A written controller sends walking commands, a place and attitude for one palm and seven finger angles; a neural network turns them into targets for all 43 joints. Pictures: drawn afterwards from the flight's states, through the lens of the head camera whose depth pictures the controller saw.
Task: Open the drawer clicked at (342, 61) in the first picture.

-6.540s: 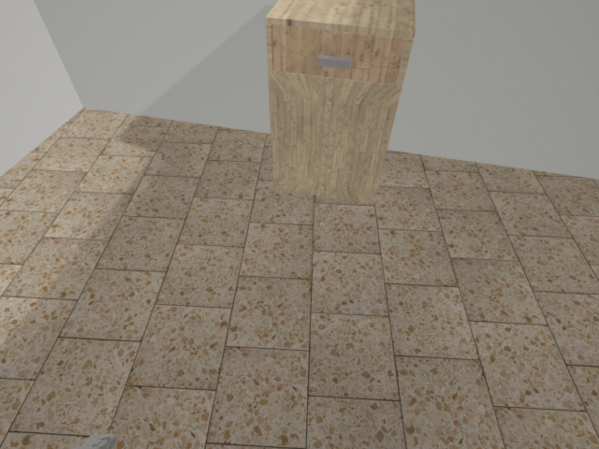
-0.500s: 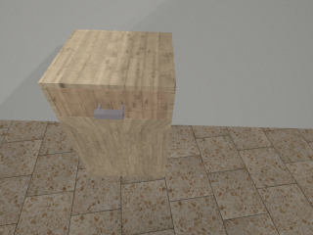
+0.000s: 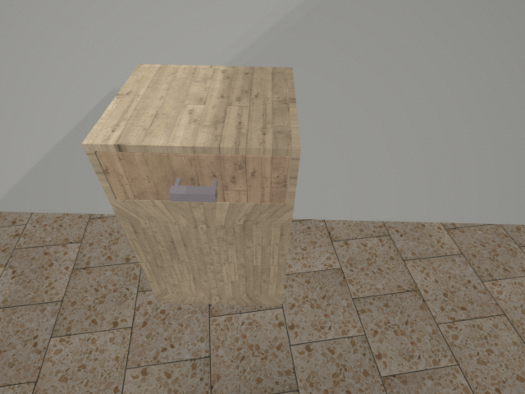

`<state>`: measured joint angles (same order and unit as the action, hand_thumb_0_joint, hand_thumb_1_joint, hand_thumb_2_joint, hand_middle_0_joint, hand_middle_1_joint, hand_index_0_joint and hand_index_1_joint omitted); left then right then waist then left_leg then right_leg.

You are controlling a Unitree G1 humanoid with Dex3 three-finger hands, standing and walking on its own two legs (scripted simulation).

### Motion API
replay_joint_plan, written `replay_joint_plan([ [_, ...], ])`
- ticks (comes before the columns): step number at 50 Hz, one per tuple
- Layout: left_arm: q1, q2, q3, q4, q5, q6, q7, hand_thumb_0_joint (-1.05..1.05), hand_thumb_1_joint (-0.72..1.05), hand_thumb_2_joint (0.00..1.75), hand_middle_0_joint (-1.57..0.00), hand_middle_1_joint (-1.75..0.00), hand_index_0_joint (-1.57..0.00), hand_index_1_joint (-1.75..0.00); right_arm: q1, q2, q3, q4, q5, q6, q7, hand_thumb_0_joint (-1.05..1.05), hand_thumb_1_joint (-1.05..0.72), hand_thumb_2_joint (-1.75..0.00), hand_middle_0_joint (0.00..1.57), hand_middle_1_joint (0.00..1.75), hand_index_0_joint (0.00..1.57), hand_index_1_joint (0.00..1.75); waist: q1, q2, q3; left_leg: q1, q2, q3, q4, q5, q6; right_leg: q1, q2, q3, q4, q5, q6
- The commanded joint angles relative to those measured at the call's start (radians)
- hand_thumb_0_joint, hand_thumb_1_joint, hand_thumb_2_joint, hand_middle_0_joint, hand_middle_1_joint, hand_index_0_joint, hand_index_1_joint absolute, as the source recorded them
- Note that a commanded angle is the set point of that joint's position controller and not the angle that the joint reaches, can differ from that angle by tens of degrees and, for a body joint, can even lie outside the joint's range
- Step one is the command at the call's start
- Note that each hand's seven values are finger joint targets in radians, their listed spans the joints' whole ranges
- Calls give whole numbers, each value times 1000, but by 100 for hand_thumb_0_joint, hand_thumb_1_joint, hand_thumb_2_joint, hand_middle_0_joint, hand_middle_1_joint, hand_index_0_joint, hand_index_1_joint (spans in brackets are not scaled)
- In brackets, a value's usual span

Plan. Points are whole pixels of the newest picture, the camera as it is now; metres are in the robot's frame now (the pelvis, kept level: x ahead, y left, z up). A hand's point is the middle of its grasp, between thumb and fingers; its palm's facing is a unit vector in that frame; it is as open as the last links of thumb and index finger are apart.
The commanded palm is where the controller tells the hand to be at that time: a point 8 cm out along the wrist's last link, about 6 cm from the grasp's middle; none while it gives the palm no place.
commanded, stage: shuffle to correct the standing spot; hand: left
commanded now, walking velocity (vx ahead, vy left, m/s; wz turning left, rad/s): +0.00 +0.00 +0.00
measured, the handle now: (195, 187) +0.60 +0.20 -0.07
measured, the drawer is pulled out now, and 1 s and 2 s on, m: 0.00 0.00 0.00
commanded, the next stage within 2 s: come to a stop and stand still in 0.46 s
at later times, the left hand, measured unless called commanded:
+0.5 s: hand out of the picture -0.03 +0.14 -0.18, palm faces +0.10 -0.99 -0.13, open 7.4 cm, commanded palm none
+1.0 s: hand out of the picture +0.08 +0.17 -0.17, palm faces +0.06 -0.97 -0.23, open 7.3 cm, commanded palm none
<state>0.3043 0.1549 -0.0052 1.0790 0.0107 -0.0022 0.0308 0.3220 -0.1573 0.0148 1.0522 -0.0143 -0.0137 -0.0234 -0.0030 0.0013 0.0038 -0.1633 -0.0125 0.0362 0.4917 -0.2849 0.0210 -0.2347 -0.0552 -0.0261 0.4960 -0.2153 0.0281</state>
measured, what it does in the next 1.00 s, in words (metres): shifts its weight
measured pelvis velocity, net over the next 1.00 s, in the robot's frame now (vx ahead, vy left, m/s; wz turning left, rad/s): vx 0.05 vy -0.01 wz -0.02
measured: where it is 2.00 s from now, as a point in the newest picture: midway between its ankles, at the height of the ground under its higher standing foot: outside the picture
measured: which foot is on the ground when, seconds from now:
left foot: down 0.00-1.00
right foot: down 0.00-1.00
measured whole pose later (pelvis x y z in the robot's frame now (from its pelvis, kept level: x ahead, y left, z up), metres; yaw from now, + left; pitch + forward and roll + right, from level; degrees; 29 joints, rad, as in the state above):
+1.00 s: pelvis +0.05 -0.01 +0.00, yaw -1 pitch -1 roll +1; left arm 0.27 0.14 0.03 1.06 0.01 0.00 0.05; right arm 0.30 -0.12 -0.01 1.11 -0.01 -0.01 -0.05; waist 0.01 0.01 0.05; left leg -0.11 0.01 0.08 0.45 -0.32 0.00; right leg -0.22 -0.03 -0.10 0.51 -0.27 -0.02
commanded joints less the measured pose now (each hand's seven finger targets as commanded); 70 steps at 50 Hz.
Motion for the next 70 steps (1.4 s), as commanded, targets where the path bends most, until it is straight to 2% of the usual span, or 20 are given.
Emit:
replay_joint_plan([
  [1,68,74,16,-31,4,-14,3,0,90,90,-20,-30,-20,-30,59,-97,-16,-30,-1,-14,-3,0,-90,-90,20,30,20,30,5,-2,92,-158,101,-101,-169,-28,16,45,-39,58,-86,28,-53],
  [5,77,71,15,-22,3,-17,3,0,90,90,-20,-30,-20,-30,65,-90,-15,-15,1,-13,-3,0,-90,-90,20,30,20,30,2,4,86,-142,96,-95,-160,-19,13,37,-42,62,-99,16,-53],
  [11,118,60,32,-27,19,-12,-11,0,90,90,-20,-30,-20,-30,77,-101,-30,-12,-12,-1,3,0,-90,-90,20,30,20,30,15,38,160,-233,109,-128,-194,-363,45,-32,-11,49,-56,-285,-73],
  [19,176,80,54,-18,11,-33,-15,0,90,90,-20,-30,-20,-30,121,-38,-25,-16,-9,-21,7,0,-90,-90,20,30,20,30,11,-99,143,-220,22,-20,24,-177,36,-38,-91,207,-151,-370,-137],
  [22,190,85,62,-10,9,-38,-12,0,90,90,-20,-30,-20,-30,128,-20,-21,-10,-6,-33,7,0,-90,-90,20,30,20,30,7,-115,124,-174,13,15,46,-94,33,-32,-116,209,-150,-268,-157],
  [24,164,62,59,-13,12,-38,-14,0,90,90,-20,-30,-20,-30,165,-25,-21,11,-3,-44,5,0,-90,-90,20,30,20,30,-11,-25,121,-88,47,-24,-33,-3,42,-71,-62,116,-53,-155,-133],
  [27,112,0,47,-32,19,-44,-18,0,90,90,-20,-30,-20,-30,241,-100,-39,52,-5,-51,-12,0,-90,-90,20,30,20,30,-30,193,121,25,230,-214,-139,229,126,-186,51,-78,209,-104,-81],
  [29,66,-18,39,-46,16,-52,-19,0,90,90,-20,-30,-20,-30,248,-87,-35,57,-11,-49,-19,0,-90,-90,20,30,20,30,-35,179,150,108,281,-245,-129,493,182,-288,42,-84,240,-263,-80],
  [31,97,-28,47,-32,10,-52,-19,0,90,90,-20,-30,-20,-30,185,-72,-26,43,-8,-45,-26,0,-90,-90,20,30,20,30,7,114,132,27,229,-137,-27,718,139,-98,24,-78,79,-105,-80],
  [32,188,-17,52,-5,8,-54,-15,0,90,90,-20,-30,-20,-30,142,-62,-24,26,1,-45,-30,0,-90,-90,20,30,20,30,47,58,69,-44,167,-66,64,689,92,74,-1,-29,23,154,-85],
  [34,265,55,57,34,2,-56,0,0,90,90,-20,-30,-20,-30,130,-21,-20,13,11,-47,-29,0,-90,-90,20,30,20,30,44,-87,-1,-177,57,12,151,217,11,236,-174,139,8,670,-152],
  [35,229,74,57,33,-2,-52,5,0,90,90,-20,-30,-20,-30,120,9,-20,18,13,-30,-28,0,-90,-90,20,30,20,30,31,-198,25,-180,50,21,176,-29,-9,209,-226,148,-41,807,-184],
  [36,181,61,48,25,0,-46,10,0,90,90,-20,-30,-20,-30,105,21,-18,21,14,-17,-28,0,-90,-90,20,30,20,30,17,-210,56,-156,64,8,152,-155,-16,150,-239,130,-54,867,-195],
  [37,129,55,43,10,4,-37,15,0,90,90,-20,-30,-20,-30,119,35,-19,31,16,-8,-26,0,-90,-90,20,30,20,30,-3,-179,70,-119,76,1,69,-122,-16,112,-219,87,-40,826,-181],
  [38,90,45,40,-2,1,-28,18,0,90,90,-20,-30,-20,-30,145,41,-20,49,17,-6,-24,0,-90,-90,20,30,20,30,-18,-101,72,-68,87,-6,-61,93,-11,88,-167,49,-4,716,-144],
  [40,77,25,39,-27,-7,-18,17,0,90,90,-20,-30,-20,-30,126,-4,-25,60,9,-13,-29,0,-90,-90,20,30,20,30,10,65,54,-12,144,-43,-71,560,6,75,-69,8,16,426,-74],
  [42,76,40,46,-32,-6,-14,20,0,90,90,-20,-30,-20,-30,110,-23,-31,54,8,-10,-34,0,-90,-90,20,30,20,30,16,80,24,18,151,-34,-49,664,11,91,-61,5,20,391,-69],
  [47,60,43,43,-43,-1,-11,16,0,90,90,-20,-30,-20,-30,77,-32,-32,40,6,-5,-28,0,-90,-90,20,30,20,30,14,-16,-6,8,141,-32,-83,437,10,109,-68,18,-16,363,-71],
  [53,47,43,32,-28,2,-11,9,0,90,90,-20,-30,-20,-30,51,-28,-19,46,3,-2,-17,0,-90,-90,20,30,20,30,13,-22,67,-56,124,-37,-156,153,4,92,-62,38,-105,181,-72],
  [70,120,24,22,1,3,-19,5,0,90,90,-20,-30,-20,-30,123,-11,-8,58,-3,4,-8,0,-90,-90,20,30,20,30,6,-7,117,-110,91,-33,-175,-54,4,5,-49,74,-214,-117,-70],
])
